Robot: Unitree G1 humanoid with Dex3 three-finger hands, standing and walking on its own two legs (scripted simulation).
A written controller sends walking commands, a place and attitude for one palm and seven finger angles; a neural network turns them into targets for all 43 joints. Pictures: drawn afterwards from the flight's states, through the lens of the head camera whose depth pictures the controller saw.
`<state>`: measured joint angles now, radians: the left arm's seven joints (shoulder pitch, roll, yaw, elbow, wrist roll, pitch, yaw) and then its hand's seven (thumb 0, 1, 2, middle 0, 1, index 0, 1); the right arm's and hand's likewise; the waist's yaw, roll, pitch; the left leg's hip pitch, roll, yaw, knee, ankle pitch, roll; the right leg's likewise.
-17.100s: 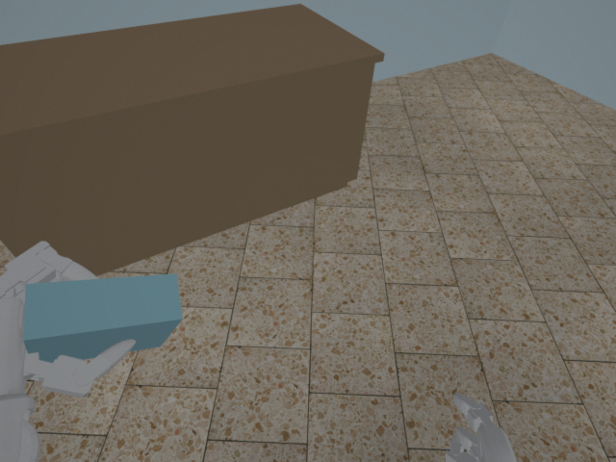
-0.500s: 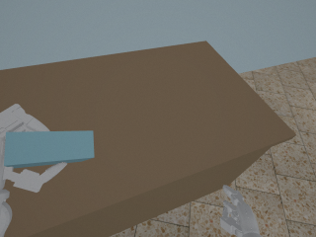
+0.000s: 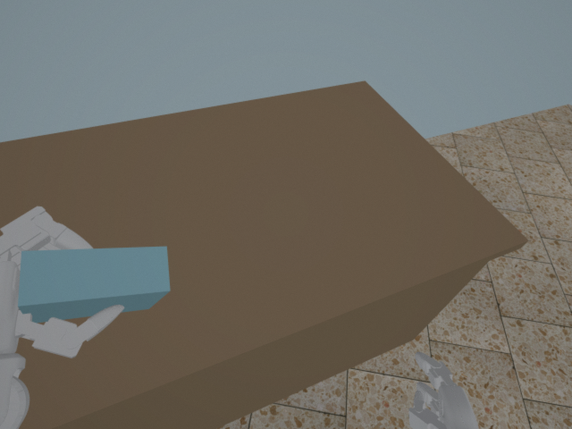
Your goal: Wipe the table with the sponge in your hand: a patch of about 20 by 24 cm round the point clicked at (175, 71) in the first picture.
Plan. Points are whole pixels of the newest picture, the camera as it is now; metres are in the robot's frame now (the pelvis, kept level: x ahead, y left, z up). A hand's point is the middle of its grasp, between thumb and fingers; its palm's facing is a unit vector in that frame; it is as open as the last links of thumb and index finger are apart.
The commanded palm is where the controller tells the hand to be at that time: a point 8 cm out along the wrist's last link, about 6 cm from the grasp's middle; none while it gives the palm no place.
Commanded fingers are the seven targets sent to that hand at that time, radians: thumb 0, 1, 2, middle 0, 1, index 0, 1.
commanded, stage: look again from close up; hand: left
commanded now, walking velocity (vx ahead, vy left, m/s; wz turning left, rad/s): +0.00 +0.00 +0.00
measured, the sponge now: (118, 283) +0.23 +0.21 +0.13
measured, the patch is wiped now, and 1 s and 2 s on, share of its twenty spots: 0.00 0.00 0.00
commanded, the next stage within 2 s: turn the palm down, sponge in hand in 0.20 s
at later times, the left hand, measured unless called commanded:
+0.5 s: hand (62, 254) +0.24 +0.25 +0.18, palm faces +0.36 -0.79 -0.50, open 9.3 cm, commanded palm +0.16 +0.27 +0.17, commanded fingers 0.00 0.10 1.30 -1.20 -1.60 -1.20 -1.60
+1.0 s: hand (116, 302) +0.21 +0.20 +0.14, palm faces +0.23 -0.56 -0.79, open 9.3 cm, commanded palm +0.17 +0.24 +0.17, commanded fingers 0.00 0.10 1.30 -1.20 -1.60 -1.20 -1.60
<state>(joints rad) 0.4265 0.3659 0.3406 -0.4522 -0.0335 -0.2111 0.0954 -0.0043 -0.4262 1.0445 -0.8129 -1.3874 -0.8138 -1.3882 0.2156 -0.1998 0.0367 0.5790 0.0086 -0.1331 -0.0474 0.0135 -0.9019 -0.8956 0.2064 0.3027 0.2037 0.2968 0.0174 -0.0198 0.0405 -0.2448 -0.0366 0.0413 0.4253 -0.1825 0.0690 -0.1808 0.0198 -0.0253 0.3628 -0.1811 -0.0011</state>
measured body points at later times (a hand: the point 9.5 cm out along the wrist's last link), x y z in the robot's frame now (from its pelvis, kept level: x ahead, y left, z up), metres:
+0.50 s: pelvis -0.01 -0.01 -0.01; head -0.01 -0.03 +0.44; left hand +0.21 +0.29 +0.20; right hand +0.19 -0.23 -0.08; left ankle +0.03 +0.07 -0.74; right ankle +0.01 -0.12 -0.74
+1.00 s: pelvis -0.01 -0.07 -0.02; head -0.01 -0.11 +0.43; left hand +0.19 +0.23 +0.18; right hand +0.21 -0.29 -0.10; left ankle +0.03 +0.07 -0.74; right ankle +0.01 -0.12 -0.74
